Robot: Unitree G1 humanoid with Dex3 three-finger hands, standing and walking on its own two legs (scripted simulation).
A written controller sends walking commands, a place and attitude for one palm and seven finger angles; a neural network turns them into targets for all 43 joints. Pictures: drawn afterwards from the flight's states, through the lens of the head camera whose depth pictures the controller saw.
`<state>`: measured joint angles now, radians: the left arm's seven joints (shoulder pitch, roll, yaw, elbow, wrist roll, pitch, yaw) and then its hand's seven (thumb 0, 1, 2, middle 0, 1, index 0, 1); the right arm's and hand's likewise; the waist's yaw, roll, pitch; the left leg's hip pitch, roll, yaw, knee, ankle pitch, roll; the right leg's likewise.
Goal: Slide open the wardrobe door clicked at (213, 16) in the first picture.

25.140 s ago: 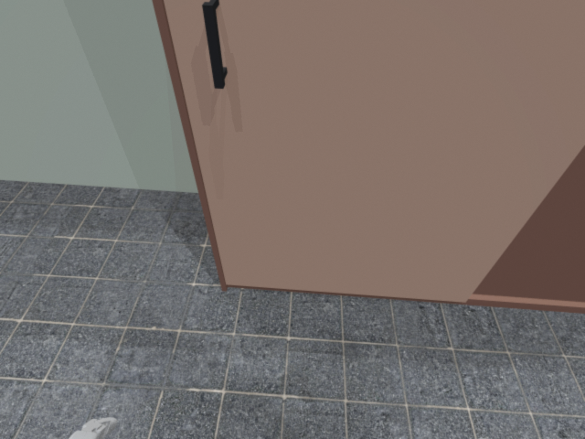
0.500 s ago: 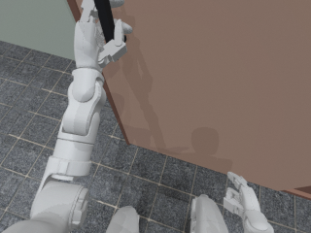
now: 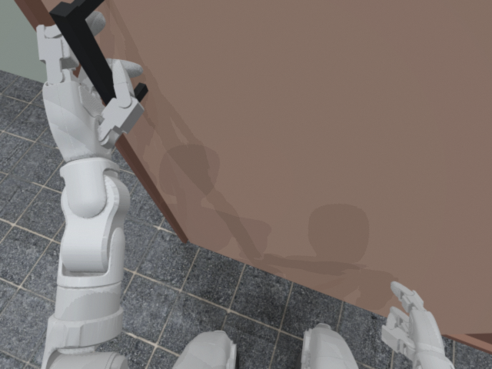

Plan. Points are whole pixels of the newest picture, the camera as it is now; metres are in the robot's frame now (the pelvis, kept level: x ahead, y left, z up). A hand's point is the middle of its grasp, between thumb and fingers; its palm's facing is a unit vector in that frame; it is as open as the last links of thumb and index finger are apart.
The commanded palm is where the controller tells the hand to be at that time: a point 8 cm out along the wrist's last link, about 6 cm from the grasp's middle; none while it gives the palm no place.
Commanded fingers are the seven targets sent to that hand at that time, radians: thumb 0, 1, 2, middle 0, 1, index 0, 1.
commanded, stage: step sideways, sliding the door along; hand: left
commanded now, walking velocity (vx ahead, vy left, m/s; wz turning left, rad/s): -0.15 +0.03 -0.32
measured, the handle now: (111, 63) +0.40 +0.24 +0.22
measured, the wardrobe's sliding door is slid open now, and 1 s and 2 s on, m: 0.03 0.19 0.25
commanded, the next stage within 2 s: stop walking and hold the door there in 1.50 s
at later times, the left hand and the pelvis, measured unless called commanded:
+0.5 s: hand (202, 126) +0.34 +0.11 +0.20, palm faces +0.29 -0.96 +0.01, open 7.0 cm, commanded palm +0.30 +0.09 +0.19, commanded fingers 0.00 0.90 0.90 -0.45 -1.40 -0.45 -1.40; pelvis +0.05 -0.04 +0.00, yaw -3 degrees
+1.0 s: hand (259, 154) +0.31 +0.05 +0.21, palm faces -0.05 -1.00 +0.04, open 6.9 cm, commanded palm +0.29 +0.06 +0.18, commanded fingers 0.00 0.90 0.90 -0.45 -1.40 -0.45 -1.40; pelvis -0.04 -0.03 +0.02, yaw -14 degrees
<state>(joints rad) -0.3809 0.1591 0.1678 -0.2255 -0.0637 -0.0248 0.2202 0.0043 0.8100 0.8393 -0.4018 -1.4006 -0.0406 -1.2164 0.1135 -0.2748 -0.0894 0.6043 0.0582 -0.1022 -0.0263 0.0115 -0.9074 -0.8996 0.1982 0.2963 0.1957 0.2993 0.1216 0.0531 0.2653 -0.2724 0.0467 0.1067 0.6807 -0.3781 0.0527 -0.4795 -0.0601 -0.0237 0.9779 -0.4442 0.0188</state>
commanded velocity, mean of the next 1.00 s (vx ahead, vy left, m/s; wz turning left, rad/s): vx -0.21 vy -0.24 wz -0.13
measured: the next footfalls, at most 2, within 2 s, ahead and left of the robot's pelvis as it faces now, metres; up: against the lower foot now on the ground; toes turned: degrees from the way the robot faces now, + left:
right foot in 0.44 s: +0.14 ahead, -0.13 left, +0.00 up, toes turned -12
right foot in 1.16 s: -0.11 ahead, -0.22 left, +0.00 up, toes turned -18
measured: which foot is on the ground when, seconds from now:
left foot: down 0.00-1.00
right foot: up 0.00-0.42, down 0.44-0.72, up 0.74-1.00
